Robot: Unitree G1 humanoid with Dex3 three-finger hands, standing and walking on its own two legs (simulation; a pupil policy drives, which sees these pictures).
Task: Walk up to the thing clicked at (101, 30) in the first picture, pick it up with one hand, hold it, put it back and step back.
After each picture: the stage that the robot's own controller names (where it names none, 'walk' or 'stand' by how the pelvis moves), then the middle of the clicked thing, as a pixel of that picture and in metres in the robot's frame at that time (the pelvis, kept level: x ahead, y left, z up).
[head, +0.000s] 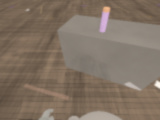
stand; (104, 20) +1.03 -0.08 +0.12
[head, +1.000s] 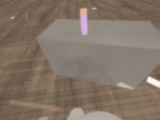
walk; (83, 22) +0.91 +0.17 +0.14
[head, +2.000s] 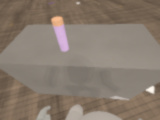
stand; (61, 36) +0.56 +0.28 +0.15
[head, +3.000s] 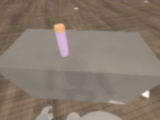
stand; (62, 42) +0.55 +0.26 +0.13
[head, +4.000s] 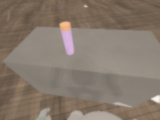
stand; (68, 40) +0.56 +0.22 +0.13
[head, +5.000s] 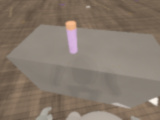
stand; (72, 39) +0.59 +0.19 +0.13
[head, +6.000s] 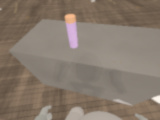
stand; (72, 33) +0.61 +0.21 +0.14
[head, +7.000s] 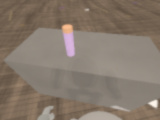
stand; (69, 42) +0.57 +0.21 +0.12
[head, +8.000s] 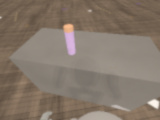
stand; (70, 41) +0.60 +0.22 +0.12
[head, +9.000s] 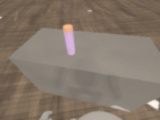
stand; (69, 41) +0.59 +0.22 +0.12
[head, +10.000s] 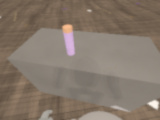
stand; (69, 41) +0.59 +0.22 +0.12
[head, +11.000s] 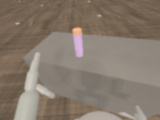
rise first; (78, 43) +0.60 +0.19 +0.13
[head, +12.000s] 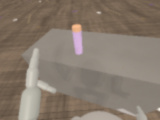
go down; (77, 40) +0.61 +0.19 +0.13
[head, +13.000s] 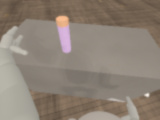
go down; (64, 37) +0.57 +0.18 +0.14
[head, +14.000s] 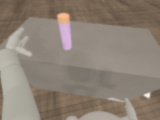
close in; (65, 34) +0.59 +0.19 +0.14
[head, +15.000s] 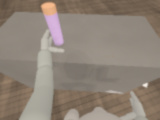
close; (54, 27) +0.59 +0.21 +0.17
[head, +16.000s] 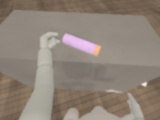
lift; (81, 44) +0.52 +0.05 +0.09
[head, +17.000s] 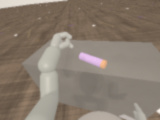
lift; (92, 60) +0.55 +0.04 +0.05
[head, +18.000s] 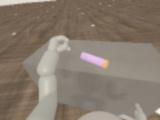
hold; (93, 59) +0.56 +0.02 +0.05
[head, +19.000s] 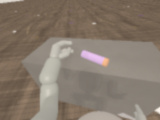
stand; (94, 57) +0.57 +0.02 +0.05
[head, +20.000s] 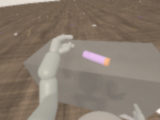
stand; (95, 57) +0.59 +0.01 +0.05
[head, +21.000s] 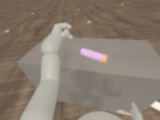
crouch; (93, 55) +0.61 +0.01 +0.04
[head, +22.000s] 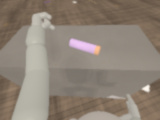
lower; (84, 46) +0.60 +0.01 +0.05
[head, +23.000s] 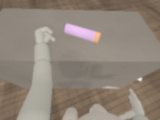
lower; (82, 33) +0.62 +0.01 +0.09
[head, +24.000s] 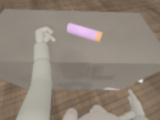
lower; (84, 32) +0.64 +0.00 +0.09
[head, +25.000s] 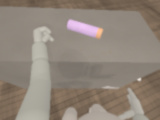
lower; (84, 29) +0.66 -0.01 +0.09
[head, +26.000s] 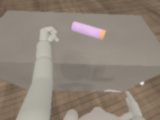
loosen; (88, 30) +0.67 -0.03 +0.09
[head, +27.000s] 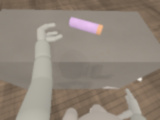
open; (85, 26) +0.71 -0.03 +0.09
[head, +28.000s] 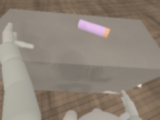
sink last; (93, 28) +0.72 -0.07 +0.08
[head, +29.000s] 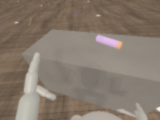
sink last; (108, 41) +0.77 -0.07 +0.06
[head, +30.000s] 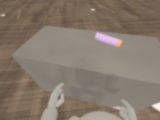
stand; (107, 39) +0.77 -0.10 +0.04
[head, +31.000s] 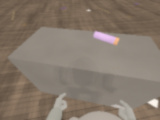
stand; (105, 38) +0.81 -0.10 +0.04
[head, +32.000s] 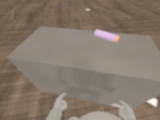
stand; (106, 35) +0.84 -0.11 +0.04
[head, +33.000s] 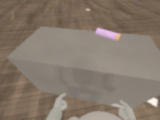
stand; (107, 34) +0.88 -0.13 +0.04
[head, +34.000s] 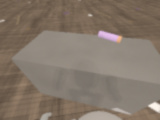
walk; (109, 36) +0.91 -0.15 +0.03
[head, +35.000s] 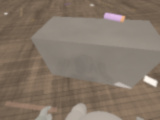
walk; (114, 17) +1.23 -0.18 +0.05
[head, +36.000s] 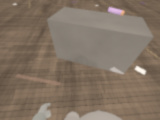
stand; (116, 11) +1.59 -0.32 +0.05
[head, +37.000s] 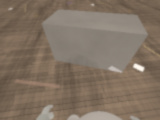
stand; (112, 35) +2.03 -0.50 -0.67
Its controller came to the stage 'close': yes
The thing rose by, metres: 0.00
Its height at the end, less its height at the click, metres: -0.87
